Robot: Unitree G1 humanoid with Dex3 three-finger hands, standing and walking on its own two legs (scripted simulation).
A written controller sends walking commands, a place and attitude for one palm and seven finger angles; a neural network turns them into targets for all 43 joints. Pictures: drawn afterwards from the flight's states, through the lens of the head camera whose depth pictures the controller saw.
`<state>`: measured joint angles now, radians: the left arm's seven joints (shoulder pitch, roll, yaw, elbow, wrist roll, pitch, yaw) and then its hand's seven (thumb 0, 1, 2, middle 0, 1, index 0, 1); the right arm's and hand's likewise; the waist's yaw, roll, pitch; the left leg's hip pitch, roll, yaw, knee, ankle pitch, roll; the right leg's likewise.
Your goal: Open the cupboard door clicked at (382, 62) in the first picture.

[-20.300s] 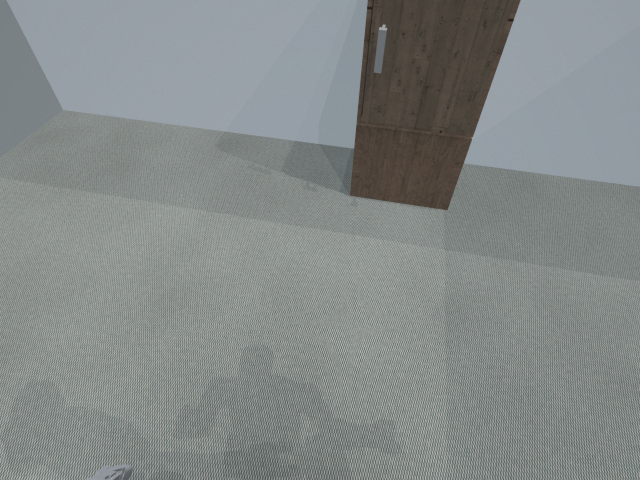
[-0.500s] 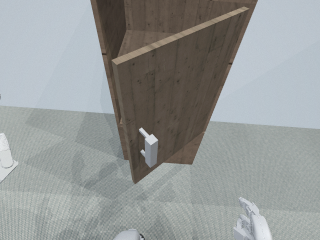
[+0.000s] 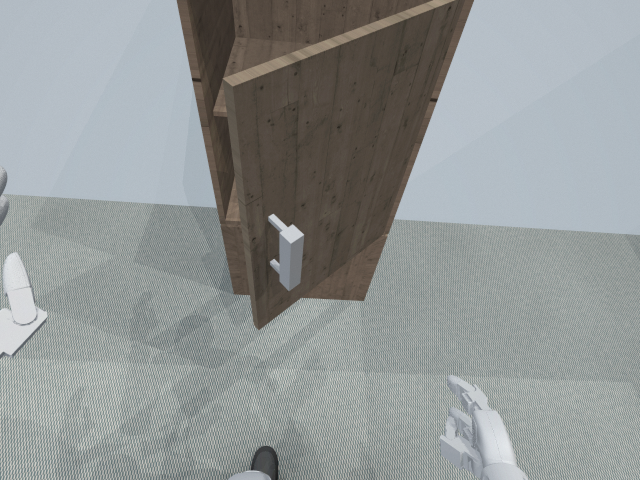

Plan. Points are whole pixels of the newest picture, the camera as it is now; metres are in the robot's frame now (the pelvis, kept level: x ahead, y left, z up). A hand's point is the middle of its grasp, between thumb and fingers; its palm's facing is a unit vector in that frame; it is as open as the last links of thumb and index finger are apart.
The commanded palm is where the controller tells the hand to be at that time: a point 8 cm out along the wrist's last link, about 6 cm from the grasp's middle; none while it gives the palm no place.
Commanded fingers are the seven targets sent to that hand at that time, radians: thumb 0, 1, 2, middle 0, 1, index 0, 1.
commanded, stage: stop stepping back and stand still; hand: left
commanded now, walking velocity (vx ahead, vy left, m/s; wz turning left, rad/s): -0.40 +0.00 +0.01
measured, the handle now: (282, 252) +0.45 +0.10 -0.05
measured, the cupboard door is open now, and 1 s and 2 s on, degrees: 44 44 44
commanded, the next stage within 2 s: let the arm hang, fingers relaxed in 0.90 s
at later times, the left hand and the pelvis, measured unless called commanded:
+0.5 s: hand (15, 479) +0.10 +0.22 +0.16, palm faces +0.36 -0.80 -0.48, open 7.4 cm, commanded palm +0.04 +0.27 +0.18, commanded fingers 0.00 0.90 0.90 -0.20 -0.30 -0.20 -0.30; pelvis -0.10 -0.02 -0.01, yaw -1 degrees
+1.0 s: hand out of the picture +0.07 +0.23 +0.16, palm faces +0.41 -0.77 -0.48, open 7.4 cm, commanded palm none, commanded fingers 0.00 0.90 0.90 -0.20 -0.30 -0.20 -0.30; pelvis -0.12 -0.03 -0.01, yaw +0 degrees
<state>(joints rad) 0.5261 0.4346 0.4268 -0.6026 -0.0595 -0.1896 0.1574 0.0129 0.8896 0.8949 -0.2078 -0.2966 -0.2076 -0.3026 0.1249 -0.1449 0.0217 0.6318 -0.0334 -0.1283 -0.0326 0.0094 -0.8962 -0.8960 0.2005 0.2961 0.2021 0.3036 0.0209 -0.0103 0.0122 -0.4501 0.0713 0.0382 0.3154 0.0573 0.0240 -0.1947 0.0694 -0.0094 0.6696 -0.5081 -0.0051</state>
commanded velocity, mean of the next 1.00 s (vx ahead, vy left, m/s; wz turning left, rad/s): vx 0.11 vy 0.03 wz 0.00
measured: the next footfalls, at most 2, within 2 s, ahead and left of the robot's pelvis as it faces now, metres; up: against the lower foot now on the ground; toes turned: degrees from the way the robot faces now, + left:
right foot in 0.06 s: -0.09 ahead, -0.11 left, +0.00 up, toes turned -1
left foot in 0.28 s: +0.02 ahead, +0.07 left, +0.00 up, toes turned +0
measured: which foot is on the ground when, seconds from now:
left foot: down 0.00-0.08, up 0.10-0.26, down 0.28-0.52, up 0.54-0.70, down 0.72-1.00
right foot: up 0.00-0.04, down 0.06-1.00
